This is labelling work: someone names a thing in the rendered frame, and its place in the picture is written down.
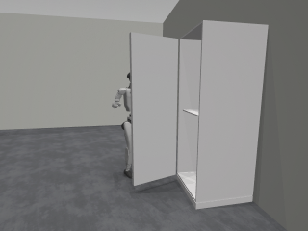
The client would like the right robot hand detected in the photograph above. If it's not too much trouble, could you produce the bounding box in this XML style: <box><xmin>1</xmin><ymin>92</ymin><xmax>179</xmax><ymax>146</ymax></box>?
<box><xmin>113</xmin><ymin>99</ymin><xmax>121</xmax><ymax>107</ymax></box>

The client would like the robot right foot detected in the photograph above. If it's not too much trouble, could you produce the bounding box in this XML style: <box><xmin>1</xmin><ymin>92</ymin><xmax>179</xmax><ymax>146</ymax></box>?
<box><xmin>123</xmin><ymin>169</ymin><xmax>133</xmax><ymax>179</ymax></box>

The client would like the robot right upper arm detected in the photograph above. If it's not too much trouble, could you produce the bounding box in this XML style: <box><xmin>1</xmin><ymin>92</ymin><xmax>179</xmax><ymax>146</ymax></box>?
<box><xmin>115</xmin><ymin>88</ymin><xmax>126</xmax><ymax>100</ymax></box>

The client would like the robot torso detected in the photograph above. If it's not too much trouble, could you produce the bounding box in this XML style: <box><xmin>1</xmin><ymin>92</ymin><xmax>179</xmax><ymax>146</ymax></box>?
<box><xmin>123</xmin><ymin>87</ymin><xmax>131</xmax><ymax>123</ymax></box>

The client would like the fridge door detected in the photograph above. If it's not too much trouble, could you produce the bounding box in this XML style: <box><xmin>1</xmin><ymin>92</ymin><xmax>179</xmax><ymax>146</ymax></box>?
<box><xmin>129</xmin><ymin>32</ymin><xmax>179</xmax><ymax>186</ymax></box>

